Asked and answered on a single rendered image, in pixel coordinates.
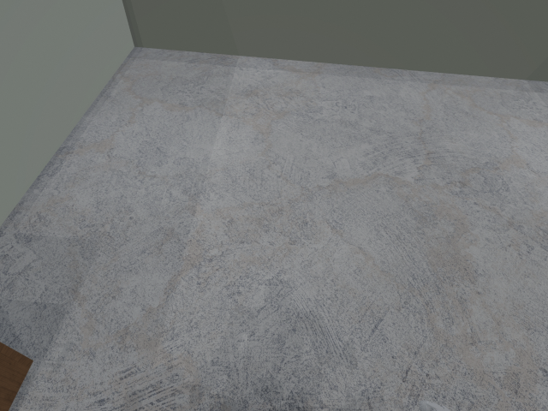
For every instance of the cupboard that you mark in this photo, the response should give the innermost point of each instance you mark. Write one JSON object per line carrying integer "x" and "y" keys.
{"x": 13, "y": 369}

